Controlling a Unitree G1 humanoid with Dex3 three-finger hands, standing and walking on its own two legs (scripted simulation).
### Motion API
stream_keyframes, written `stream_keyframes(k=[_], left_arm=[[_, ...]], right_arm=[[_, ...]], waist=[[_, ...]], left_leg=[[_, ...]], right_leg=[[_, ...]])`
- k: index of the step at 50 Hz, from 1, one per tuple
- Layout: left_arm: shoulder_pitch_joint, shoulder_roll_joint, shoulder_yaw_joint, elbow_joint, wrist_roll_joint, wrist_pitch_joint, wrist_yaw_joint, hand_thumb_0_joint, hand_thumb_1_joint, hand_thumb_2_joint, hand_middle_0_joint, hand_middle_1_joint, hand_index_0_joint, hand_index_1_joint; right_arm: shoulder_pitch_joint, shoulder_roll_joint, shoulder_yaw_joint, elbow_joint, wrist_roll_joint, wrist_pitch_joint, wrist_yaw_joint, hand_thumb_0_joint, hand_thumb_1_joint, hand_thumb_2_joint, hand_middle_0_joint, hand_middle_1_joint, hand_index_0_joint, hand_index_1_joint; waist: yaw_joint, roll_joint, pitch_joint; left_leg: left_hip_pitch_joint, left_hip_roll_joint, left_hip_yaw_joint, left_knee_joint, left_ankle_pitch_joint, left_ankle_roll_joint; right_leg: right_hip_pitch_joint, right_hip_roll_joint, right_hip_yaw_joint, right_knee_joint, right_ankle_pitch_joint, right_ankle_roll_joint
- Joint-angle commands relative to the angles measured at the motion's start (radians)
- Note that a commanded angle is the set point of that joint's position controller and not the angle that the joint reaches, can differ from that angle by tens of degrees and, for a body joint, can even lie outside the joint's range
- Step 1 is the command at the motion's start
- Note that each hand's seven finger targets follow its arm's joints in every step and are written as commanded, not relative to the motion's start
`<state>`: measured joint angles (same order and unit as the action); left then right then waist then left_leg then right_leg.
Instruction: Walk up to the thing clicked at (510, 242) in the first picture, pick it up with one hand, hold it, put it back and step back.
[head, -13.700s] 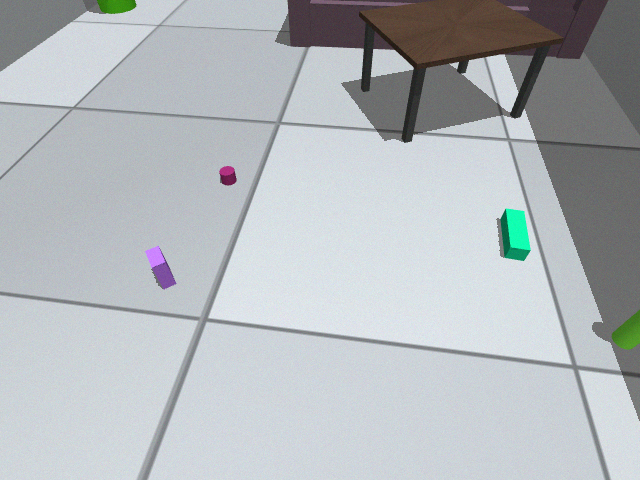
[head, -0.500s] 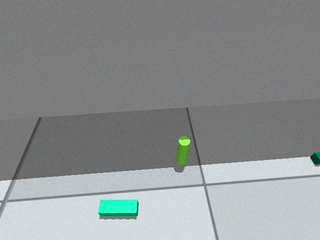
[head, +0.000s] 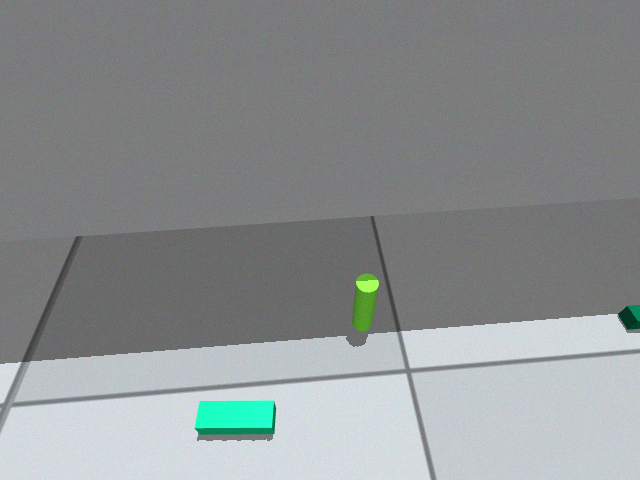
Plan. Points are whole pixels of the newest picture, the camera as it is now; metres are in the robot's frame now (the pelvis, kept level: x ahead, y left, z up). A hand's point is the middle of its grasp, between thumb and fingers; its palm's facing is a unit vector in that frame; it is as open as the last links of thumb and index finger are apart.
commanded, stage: stand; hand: left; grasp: from above
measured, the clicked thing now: (237, 417) +0.41 +0.28 -0.75
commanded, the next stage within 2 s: rise first in 0.56 s
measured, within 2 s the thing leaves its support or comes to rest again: neither
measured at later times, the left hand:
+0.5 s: hand out of the picture +0.06 +0.26 -0.16, palm faces -0.02 -0.94 -0.34, open 7.4 cm
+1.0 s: hand out of the picture +0.16 +0.26 -0.18, palm faces -0.05 -0.93 -0.37, open 10.9 cm
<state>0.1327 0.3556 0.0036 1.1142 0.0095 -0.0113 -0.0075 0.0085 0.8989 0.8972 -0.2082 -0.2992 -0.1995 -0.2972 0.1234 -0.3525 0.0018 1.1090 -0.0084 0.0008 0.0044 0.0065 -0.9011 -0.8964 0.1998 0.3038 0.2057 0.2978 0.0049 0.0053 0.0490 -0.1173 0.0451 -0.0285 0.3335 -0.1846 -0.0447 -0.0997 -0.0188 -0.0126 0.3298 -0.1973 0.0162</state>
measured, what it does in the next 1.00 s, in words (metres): stands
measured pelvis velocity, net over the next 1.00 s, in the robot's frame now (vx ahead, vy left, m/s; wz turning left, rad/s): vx -0.01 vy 0.01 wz -0.02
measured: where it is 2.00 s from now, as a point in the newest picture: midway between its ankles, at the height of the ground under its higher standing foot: outside the picture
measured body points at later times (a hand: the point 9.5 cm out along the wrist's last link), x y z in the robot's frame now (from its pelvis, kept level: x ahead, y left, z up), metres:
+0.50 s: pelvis +0.00 +0.00 +0.00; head +0.01 +0.00 +0.45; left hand +0.06 +0.31 -0.13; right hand +0.07 -0.30 -0.13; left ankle +0.00 +0.15 -0.75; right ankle -0.01 -0.13 -0.75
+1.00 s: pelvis -0.01 +0.01 -0.03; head +0.05 +0.02 +0.42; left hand +0.16 +0.31 -0.15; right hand +0.10 -0.26 -0.14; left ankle +0.00 +0.15 -0.75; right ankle -0.01 -0.13 -0.75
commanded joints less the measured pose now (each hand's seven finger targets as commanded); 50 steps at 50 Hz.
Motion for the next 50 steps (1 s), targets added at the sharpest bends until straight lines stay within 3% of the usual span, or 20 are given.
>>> stream_keyframes(k=[1,18,27,32,33,34,35,36,37,38,39,40,41,43,46,48,50], left_arm=[[-0.024,0.221,0.043,-0.055,0.000,-0.021,0.016,0.000,0.900,0.900,-0.200,-0.300,-0.200,-0.301],[-0.026,0.219,0.044,-0.051,0.000,-0.016,0.016,0.000,0.900,0.900,-0.200,-0.300,-0.200,-0.301],[-0.025,0.211,0.042,-0.056,0.000,-0.019,0.017,0.000,0.900,0.900,-0.200,-0.300,-0.200,-0.301],[-0.022,0.214,0.042,-0.053,0.001,-0.016,0.018,0.000,0.900,0.900,-0.200,-0.300,-0.200,-0.301],[-0.022,0.223,0.044,-0.054,0.002,-0.019,0.018,0.000,0.835,0.929,-0.161,-0.380,-0.163,-0.381],[-0.373,0.057,0.049,-0.405,-0.052,-0.110,0.030,0.000,0.755,0.934,-0.216,-0.460,-0.194,-0.461],[-0.495,0.094,0.057,-0.349,-0.049,-0.107,0.035,0.000,0.675,0.948,-0.185,-0.540,-0.164,-0.541],[-0.316,0.187,0.116,-0.197,-0.029,-0.070,0.042,0.000,0.595,0.919,-0.169,-0.620,-0.167,-0.621],[-0.243,0.200,0.134,-0.086,-0.011,-0.041,0.030,0.000,0.515,0.940,-0.124,-0.700,-0.127,-0.701],[-0.318,0.235,0.152,-0.106,0.011,-0.039,0.019,0.000,0.435,0.943,-0.109,-0.780,-0.119,-0.781],[-0.317,0.261,0.181,-0.101,0.035,-0.046,0.011,0.000,0.355,0.929,-0.102,-0.860,-0.124,-0.861],[-0.221,0.245,0.193,-0.063,0.060,-0.036,0.003,0.000,0.275,0.944,-0.066,-0.940,-0.095,-0.931],[-0.162,0.232,0.206,-0.077,0.086,-0.022,-0.008,0.000,0.195,0.941,-0.042,-1.020,-0.083,-0.991],[-0.084,0.207,0.218,-0.120,0.110,0.011,-0.012,0.000,0.035,0.975,-0.013,-1.096,-0.050,-1.056],[-0.117,0.165,0.193,-0.215,0.132,0.086,-0.001,0.000,-0.205,0.993,-0.018,-1.094,-0.042,-1.069],[-0.122,0.182,0.205,-0.265,0.141,0.130,0.007,0.000,-0.365,1.021,-0.047,-1.070,-0.051,-1.066],[-0.111,0.158,0.202,-0.292,0.150,0.154,0.013,0.000,-0.511,0.996,-0.063,-1.077,-0.066,-1.072]], right_arm=[[-0.023,-0.211,-0.042,-0.059,-0.002,-0.025,-0.010,0.000,-0.900,-0.900,0.200,0.300,0.200,0.300],[-0.031,-0.211,-0.042,-0.057,-0.001,-0.025,-0.011,0.000,-0.900,-0.900,0.200,0.300,0.200,0.300],[-0.022,-0.213,-0.043,-0.055,-0.001,-0.026,-0.012,0.000,-0.900,-0.900,0.200,0.300,0.200,0.300],[-0.026,-0.211,-0.042,-0.056,0.000,-0.023,-0.011,0.000,-0.900,-0.900,0.200,0.300,0.200,0.300],[-0.032,-0.214,-0.045,-0.058,0.000,-0.024,-0.011,0.000,-0.930,-0.915,0.200,0.303,0.200,0.303],[-0.034,-0.047,0.002,-0.332,0.067,-0.077,-0.033,0.000,-0.985,-0.920,0.199,0.300,0.199,0.300],[0.011,-0.069,-0.001,-0.266,0.064,-0.075,-0.044,0.000,-0.946,-0.912,0.198,0.300,0.199,0.300],[0.057,-0.105,-0.025,-0.275,0.071,-0.063,-0.058,0.000,-0.924,-0.907,0.198,0.300,0.199,0.300],[0.075,-0.107,-0.036,-0.279,0.065,-0.055,-0.060,0.000,-0.905,-0.900,0.199,0.300,0.199,0.300],[0.073,-0.102,-0.047,-0.312,0.059,-0.059,-0.060,0.000,-0.909,-0.901,0.199,0.300,0.199,0.300],[0.082,-0.101,-0.063,-0.331,0.044,-0.066,-0.061,0.000,-0.910,-0.901,0.199,0.300,0.200,0.300],[0.111,-0.095,-0.075,-0.338,0.035,-0.069,-0.057,0.000,-0.916,-0.902,0.199,0.300,0.200,0.300],[0.116,-0.092,-0.087,-0.362,0.026,-0.072,-0.049,0.000,-0.913,-0.901,0.199,0.300,0.200,0.300],[0.113,-0.082,-0.094,-0.421,0.026,-0.080,-0.041,0.000,-0.904,-0.899,0.200,0.300,0.200,0.300],[0.091,-0.070,-0.096,-0.488,0.034,-0.080,-0.034,0.000,-0.877,-0.892,0.200,0.300,0.200,0.300],[0.069,-0.071,-0.092,-0.531,0.036,-0.084,-0.028,0.000,-0.906,-0.901,0.200,0.300,0.200,0.300],[0.082,-0.063,-0.093,-0.547,0.034,-0.093,-0.024,0.000,-0.889,-0.897,0.200,0.300,0.200,0.300]], waist=[[-0.002,-0.005,-0.064],[0.001,0.008,-0.052],[-0.002,0.003,-0.070],[-0.001,-0.002,-0.048],[-0.001,-0.007,-0.070],[-0.119,0.009,-0.034],[-0.099,-0.014,-0.056],[-0.068,-0.036,-0.051],[-0.053,-0.065,-0.064],[-0.045,-0.064,-0.091],[-0.028,-0.035,-0.172],[-0.023,-0.036,-0.206],[0.005,0.016,-0.252],[0.028,0.043,-0.286],[0.006,0.034,-0.265],[0.005,0.020,-0.243],[-0.005,-0.012,-0.254]], left_leg=[[0.019,0.083,-0.054,-0.038,0.149,0.057],[0.008,0.082,-0.061,-0.047,0.129,0.057],[0.019,0.085,-0.053,-0.033,0.183,0.059],[0.006,0.082,-0.059,-0.046,0.137,0.057],[0.030,0.086,-0.057,-0.032,0.152,0.061],[-0.093,-0.055,0.083,0.036,0.001,0.050],[-0.094,-0.059,0.075,0.055,-0.016,0.052],[-0.113,-0.053,0.076,0.064,-0.010,0.051],[-0.156,-0.062,0.075,0.108,-0.004,0.055],[-0.181,-0.057,0.070,0.142,0.002,0.056],[-0.192,-0.063,0.071,0.166,0.014,0.053],[-0.216,-0.065,0.068,0.201,0.036,0.053],[-0.232,-0.068,0.067,0.226,0.064,0.046],[-0.240,-0.068,0.069,0.245,0.098,0.037],[-0.274,-0.066,0.064,0.263,0.089,0.038],[-0.309,-0.057,0.056,0.284,0.045,0.037],[-0.347,-0.052,0.054,0.333,0.043,0.040]], right_leg=[[0.000,-0.114,0.079,-0.047,0.162,-0.033],[-0.003,-0.111,0.076,-0.047,0.125,-0.034],[0.010,-0.114,0.076,-0.044,0.195,-0.031],[-0.003,-0.110,0.074,-0.051,0.139,-0.031],[-0.001,-0.114,0.077,-0.048,0.154,-0.033],[-0.226,0.004,0.009,0.027,0.082,-0.010],[-0.192,0.005,-0.006,0.041,0.052,-0.006],[-0.183,0.011,-0.017,0.050,0.029,-0.012],[-0.203,0.016,-0.020,0.070,0.017,-0.015],[-0.223,0.015,-0.022,0.107,0.029,-0.015],[-0.204,0.009,-0.014,0.142,0.049,-0.017],[-0.223,0.009,-0.013,0.181,0.076,-0.018],[-0.225,0.009,-0.011,0.216,0.090,-0.027],[-0.210,0.015,-0.015,0.242,0.105,-0.030],[-0.255,0.022,-0.019,0.247,0.089,-0.026],[-0.300,0.029,-0.027,0.263,0.029,-0.027],[-0.342,0.033,-0.029,0.309,0.025,-0.023]])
